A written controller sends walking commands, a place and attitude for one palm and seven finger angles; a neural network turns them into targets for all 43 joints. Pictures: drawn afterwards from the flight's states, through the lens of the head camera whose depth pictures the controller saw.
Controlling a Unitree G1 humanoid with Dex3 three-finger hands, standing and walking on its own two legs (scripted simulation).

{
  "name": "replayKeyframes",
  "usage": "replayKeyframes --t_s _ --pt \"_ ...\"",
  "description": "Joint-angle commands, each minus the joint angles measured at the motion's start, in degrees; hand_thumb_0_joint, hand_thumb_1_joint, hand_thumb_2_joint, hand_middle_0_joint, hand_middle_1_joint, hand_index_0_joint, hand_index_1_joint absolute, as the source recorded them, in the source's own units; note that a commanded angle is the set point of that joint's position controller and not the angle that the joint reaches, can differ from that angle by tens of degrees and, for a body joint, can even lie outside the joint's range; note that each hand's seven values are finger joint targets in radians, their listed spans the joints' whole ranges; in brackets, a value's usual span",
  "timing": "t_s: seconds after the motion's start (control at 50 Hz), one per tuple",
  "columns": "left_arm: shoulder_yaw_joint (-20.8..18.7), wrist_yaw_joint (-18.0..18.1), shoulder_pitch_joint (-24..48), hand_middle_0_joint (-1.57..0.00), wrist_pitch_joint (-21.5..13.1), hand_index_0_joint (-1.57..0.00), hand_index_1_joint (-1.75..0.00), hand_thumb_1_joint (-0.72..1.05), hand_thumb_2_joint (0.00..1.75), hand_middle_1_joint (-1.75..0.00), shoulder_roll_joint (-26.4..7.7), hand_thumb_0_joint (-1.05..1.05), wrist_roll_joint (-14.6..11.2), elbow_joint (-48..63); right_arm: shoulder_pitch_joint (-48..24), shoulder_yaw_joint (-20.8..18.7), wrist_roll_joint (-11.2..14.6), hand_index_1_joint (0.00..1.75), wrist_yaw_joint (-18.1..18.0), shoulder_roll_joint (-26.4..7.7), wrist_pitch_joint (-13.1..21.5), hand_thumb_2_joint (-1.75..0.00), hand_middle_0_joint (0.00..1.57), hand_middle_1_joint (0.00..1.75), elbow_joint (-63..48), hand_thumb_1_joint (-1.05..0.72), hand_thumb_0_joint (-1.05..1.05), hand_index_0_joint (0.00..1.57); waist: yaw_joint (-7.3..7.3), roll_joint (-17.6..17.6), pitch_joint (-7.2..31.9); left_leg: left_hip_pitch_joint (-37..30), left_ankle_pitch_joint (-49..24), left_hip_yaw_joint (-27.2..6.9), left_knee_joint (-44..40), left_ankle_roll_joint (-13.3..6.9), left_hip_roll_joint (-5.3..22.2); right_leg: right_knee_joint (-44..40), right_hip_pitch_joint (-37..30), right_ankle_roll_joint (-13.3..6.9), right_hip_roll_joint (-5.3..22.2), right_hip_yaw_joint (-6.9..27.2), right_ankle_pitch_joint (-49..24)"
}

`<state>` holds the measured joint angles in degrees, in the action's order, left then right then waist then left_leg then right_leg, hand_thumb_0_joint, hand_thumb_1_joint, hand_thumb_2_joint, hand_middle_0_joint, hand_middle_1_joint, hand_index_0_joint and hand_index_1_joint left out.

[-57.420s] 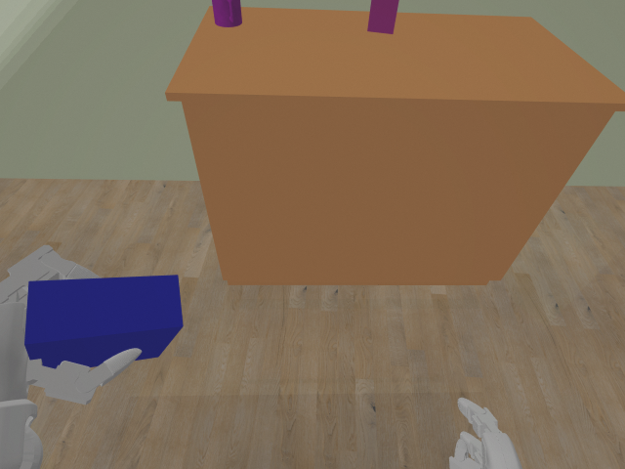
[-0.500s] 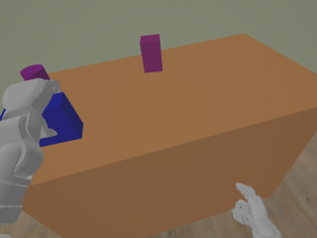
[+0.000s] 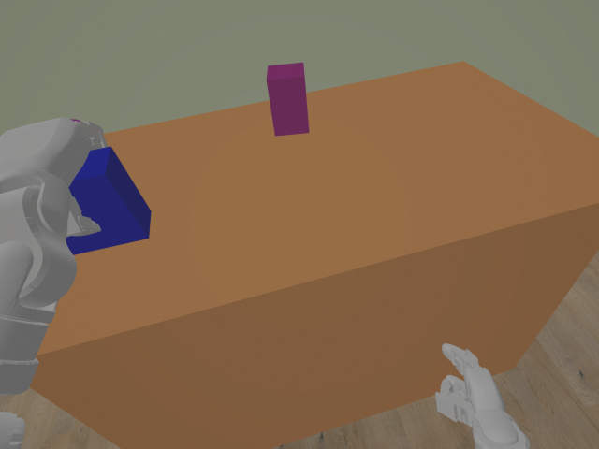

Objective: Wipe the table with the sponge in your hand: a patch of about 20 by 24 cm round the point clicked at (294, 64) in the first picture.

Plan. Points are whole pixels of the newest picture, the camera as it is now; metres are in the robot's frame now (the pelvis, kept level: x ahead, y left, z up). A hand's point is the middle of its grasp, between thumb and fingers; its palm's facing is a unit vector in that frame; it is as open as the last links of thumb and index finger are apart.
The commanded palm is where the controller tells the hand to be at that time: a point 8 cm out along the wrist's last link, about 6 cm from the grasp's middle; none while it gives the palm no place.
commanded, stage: bring the sponge back beside the body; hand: left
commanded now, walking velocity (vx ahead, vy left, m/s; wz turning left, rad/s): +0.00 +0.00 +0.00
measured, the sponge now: (87, 216) +0.30 +0.33 +0.20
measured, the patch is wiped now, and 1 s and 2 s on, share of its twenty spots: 1.00 1.00 1.00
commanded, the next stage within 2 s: step back with the hand held close in 1.64 s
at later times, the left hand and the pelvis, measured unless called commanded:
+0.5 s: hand (66, 210) +0.26 +0.31 +0.24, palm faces +0.22 -0.04 -0.97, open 9.5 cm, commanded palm +0.20 +0.30 +0.31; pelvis +0.00 +0.00 +0.00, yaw -1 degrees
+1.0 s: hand (60, 242) +0.22 +0.28 +0.23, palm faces +0.27 -0.08 -0.96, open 9.5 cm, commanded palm +0.16 +0.28 +0.30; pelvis -0.01 +0.00 +0.00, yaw -1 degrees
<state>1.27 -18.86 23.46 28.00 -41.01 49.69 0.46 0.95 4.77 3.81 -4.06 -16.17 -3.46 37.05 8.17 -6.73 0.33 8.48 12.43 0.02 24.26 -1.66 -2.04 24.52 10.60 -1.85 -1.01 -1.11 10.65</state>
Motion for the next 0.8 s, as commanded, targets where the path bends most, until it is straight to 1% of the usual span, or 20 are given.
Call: replayKeyframes --t_s 0.0,0.08,0.12,0.16,0.18,0.2,0.26,0.28,0.32,0.38,0.44,0.46,0.48,0.54,0.58,0.64,0.66,0.68,0.72,0.78 --pt "-10.67 1.5 18.13 -1.2 1.99 -1.2 -1.6 0.1 1.3 -1.6 -17.47 0.0 2.3 8.45 -13.54 -2.06 -0.13 0.3 -0.27 -5.67 2.62 -0.9 0.2 0.3 -10.94 -0.9 0.0 0.2 0.34 3.42 15.3 0.99 -12.82 -2.07 -2.43 -0.05 0.56 -1.98 -8.55 -1.82 1.03 3.41 -6.79" --pt "-9.74 0.54 20.71 -1.2 1.34 -1.2 -1.6 0.1 1.3 -1.6 -17.8 0.0 2.37 14.65 -13.74 -1.65 -0.16 0.3 -0.56 -5.44 3.09 -0.9 0.2 0.3 -12.74 -0.9 0.0 0.2 0.57 2.78 17.86 0.27 -12.18 -2.22 -1.82 -0.45 0.34 -1.28 -9.2 -1.79 1.61 3.74 -5.96" --pt "-9.51 0.4 16.85 -1.2 1.04 -1.2 -1.6 0.1 1.3 -1.6 -16.51 0.0 1.99 12.71 -13.45 -1.84 -0.09 0.3 -0.79 -5.53 2.62 -0.9 0.2 0.3 -11.89 -0.9 0.0 0.2 0.12 4.09 14.34 0.43 -10.43 -2.42 -2.68 -0.42 0.6 -2.21 -7.25 -1.51 1.04 3.06 -4.19" --pt "-11.92 1.33 17.73 -1.2 -0.35 -1.2 -1.6 0.1 1.3 -1.6 -18.89 0.0 1.32 18.45 -14.82 -1.84 0.1 0.3 -0.82 -5.45 3.3 -0.9 0.2 0.3 -12.66 -0.9 0.0 0.2 0.18 0.38 16.13 -1.02 -10.58 -2.59 -2.27 -0.45 0.86 -1.99 -7.84 -2.19 0.81 4.62 -4.57" --pt "-11.81 1.8 19.28 -1.2 -0.28 -1.2 -1.6 0.1 1.3 -1.6 -18.99 0.0 1.88 20.27 -13.89 -1.65 -0.41 0.3 -0.88 -4.83 3.59 -0.9 0.2 0.3 -13.04 -0.9 0.0 0.2 1.18 1.3 18.66 -0.87 -12.29 -2.55 -1.88 -0.45 0.34 -1.05 -9.42 -2.01 1.42 3.92 -5.08" --pt "-11.68 2.4 16.81 -1.2 -0.2 -1.2 -1.6 0.1 1.3 -1.6 -17.5 0.0 1.55 16.85 -14.13 -1.84 -0.26 0.3 -0.84 -4.86 3.36 -0.9 0.2 0.3 -11.56 -0.9 0.0 0.2 0.34 1.55 14.8 -0.85 -11.97 -2.74 -2.51 -0.18 0.72 -2.1 -7.05 -2.01 0.54 3.34 -4.38" --pt "-13.64 4.04 15.84 -1.2 -0.32 -1.2 -1.6 0.1 1.3 -1.6 -18.56 0.0 0.31 21.68 -15.9 -1.79 -0.07 0.3 -0.6 -4.83 3.77 -0.9 0.2 0.3 -12.34 -0.9 0.0 0.2 1.31 -0.68 15.95 -1.2 -10.97 -2.94 -2.51 0.04 0.91 -2.09 -8.22 -2.62 0.6 5.37 -4.18" --pt "-13.35 4.54 17.41 -1.2 0.48 -1.2 -1.6 0.1 1.3 -1.6 -18.79 0.0 1.24 22.89 -15.17 -1.56 -0.74 0.3 -0.52 -4.6 3.84 -0.9 0.2 0.3 -12.34 -0.9 0.0 0.2 2.19 0.32 18.62 -0.83 -13.84 -2.69 -1.89 0.11 0.43 -0.92 -10.13 -2.53 1.25 4.66 -6.28" --pt "-11.67 4.81 12.85 -1.2 2.12 -1.2 -1.6 0.1 1.3 -1.6 -15.4 0.0 0.48 19.04 -15.55 -1.62 -0.35 0.3 -0.14 -4.74 2.71 -0.9 0.2 0.3 -11.27 -0.9 0.0 0.2 1.66 1.83 13.94 -0.1 -12.21 -2.46 -3.04 0.49 0.78 -2.33 -7.83 -2.1 0.58 3.89 -4.64" --pt "-12.71 5.38 13.17 -1.2 3.05 -1.2 -1.6 0.1 1.3 -1.6 -16.38 0.0 0.06 25.62 -16.5 -1.36 -0.38 0.3 0.09 -4.39 2.99 -0.9 0.2 0.3 -12.82 -0.9 0.0 0.2 2.44 0.9 18.25 -1.05 -14.34 -2.37 -2.12 0.21 0.56 -1.18 -10.37 -2.36 0.96 4.76 -7.02" --pt "-12.19 4.78 6.69 -1.2 4.43 -1.2 -1.6 0.1 1.3 -1.6 -14.63 0.0 -0.95 22.53 -16.6 -1.37 -0.07 0.3 0.18 -4.65 1.41 -0.9 0.2 0.3 -11.9 -0.9 0.0 0.2 1.45 4.44 12.5 -0.58 -11.74 -2.19 -3.01 0.32 0.97 -2.97 -7.09 -1.52 0.26 3.92 -4.86" --pt "-12.52 4.87 6.55 -1.2 4.5 -1.2 -1.6 0.1 1.3 -1.6 -14.62 0.0 -1.38 24.12 -17.94 -1.07 0.25 0.3 0.14 -4.29 1.88 -0.9 0.2 0.3 -12.81 -0.9 0.0 0.2 1.27 2.75 12.46 -0.69 -10.28 -2.44 -2.63 0.24 1.28 -3.36 -6.54 -2.05 0.11 5.89 -3.71" --pt "-12.07 4.9 8.5 -1.2 4.89 -1.2 -1.6 0.1 1.3 -1.6 -15.13 0.0 -0.56 25.71 -17.56 -0.88 -0.08 0.3 0.13 -4.32 1.81 -0.9 0.2 0.3 -13.02 -0.9 0.0 0.2 1.82 2.56 14.25 -0.62 -11.08 -2.27 -2.47 0.2 0.91 -2.58 -7.65 -1.86 0.73 4.91 -3.59" --pt "-11.55 4.83 6.29 -1.2 5.1 -1.2 -1.6 0.1 1.3 -1.6 -14.33 0.0 -1.07 24.65 -17.58 -0.99 -0.01 0.3 -0.19 -4.48 1.24 -0.9 0.2 0.3 -12.41 -0.9 0.0 0.2 1.34 2.95 11.39 -0.57 -9.07 -2.45 -3.48 0.23 1.01 -3.5 -6.11 -1.51 0.14 4.09 -1.75" --pt "-11.37 5.31 10.06 -1.2 5.09 -1.2 -1.6 0.1 1.3 -1.6 -14.96 0.0 -0.18 29.72 -18.51 -0.63 -0.1 0.3 -0.34 -4.07 2.21 -0.9 0.2 0.3 -13.65 -0.9 0.0 0.2 1.9 0.33 15.2 -1.25 -9.93 -2.63 -2.69 0.1 0.79 -2.48 -7.93 -2.08 0.57 5.02 -1.82" --pt "-11.67 5.48 7.01 -1.2 5.19 -1.2 -1.6 0.1 1.3 -1.6 -14.66 0.0 -0.66 27.53 -18.1 -0.8 -0.21 0.3 -0.56 -4.2 1.65 -0.9 0.2 0.3 -12.54 -0.9 0.0 0.2 1.47 1.51 11.89 -1.23 -8.38 -2.53 -3.7 0.21 0.83 -3.63 -6.42 -1.64 0.03 4.36 -0.43" --pt "-12.51 5.84 7.93 -1.2 4.99 -1.2 -1.6 0.1 1.3 -1.6 -15.44 0.0 -0.8 30.42 -19.19 -0.62 0.2 0.3 -0.55 -3.94 2.28 -0.9 0.2 0.3 -13.39 -0.9 0.0 0.2 1.43 -1.43 13.15 -1.8 -6.79 -2.93 -3.71 0.26 1.28 -3.64 -6.74 -2.21 -0.26 6.32 0.8" --pt "-12.24 6.14 9.76 -1.2 5.16 -1.2 -1.6 0.1 1.3 -1.6 -15.54 0.0 -0.09 31.82 -18.93 -0.58 -0.43 0.3 -0.65 -3.7 2.62 -0.9 0.2 0.3 -13.59 -0.9 0.0 0.2 2.4 -0.17 15.42 -1.46 -9.03 -2.7 -2.84 0.16 0.74 -2.55 -8.55 -2.27 0.6 5.72 -0.51" --pt "-11.31 6.21 5.29 -1.2 5.52 -1.2 -1.6 0.1 1.3 -1.6 -13.26 0.0 -0.76 28.36 -18.22 -0.69 -0.3 0.3 -0.44 -3.89 1.87 -0.9 0.2 0.3 -12.31 -0.9 0.0 0.2 1.72 0.85 11.48 -1.44 -8.87 -2.63 -3.61 0.43 0.86 -3.74 -6.59 -1.95 -0.06 5.0 -0.55" --pt "-12.5 6.66 5.69 -1.2 5.69 -1.2 -1.6 0.1 1.3 -1.6 -14.35 0.0 -0.62 32.7 -19.43 -0.52 -0.34 0.3 -0.18 -3.53 2.49 -0.9 0.2 0.3 -13.57 -0.9 0.0 0.2 2.66 0.27 14.26 -1.35 -9.45 -2.61 -2.83 0.35 0.68 -2.76 -8.35 -2.27 0.3 6.2 -0.81"
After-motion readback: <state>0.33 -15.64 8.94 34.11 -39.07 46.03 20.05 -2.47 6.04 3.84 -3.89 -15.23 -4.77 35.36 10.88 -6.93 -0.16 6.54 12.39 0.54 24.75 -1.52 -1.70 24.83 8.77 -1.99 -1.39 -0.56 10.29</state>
